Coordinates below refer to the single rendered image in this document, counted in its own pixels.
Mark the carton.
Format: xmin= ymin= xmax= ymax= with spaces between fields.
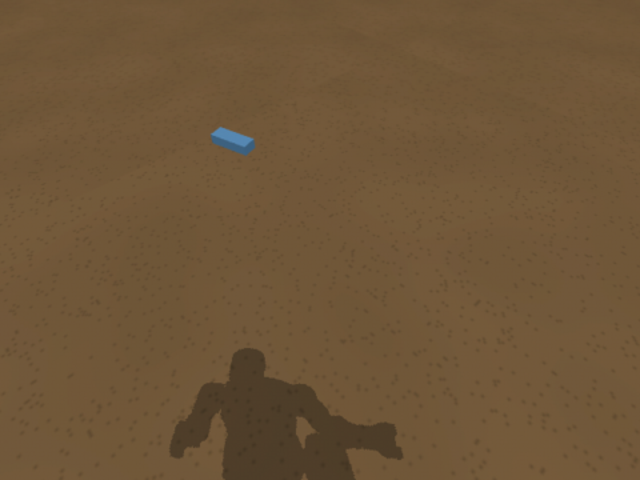
xmin=211 ymin=127 xmax=255 ymax=156

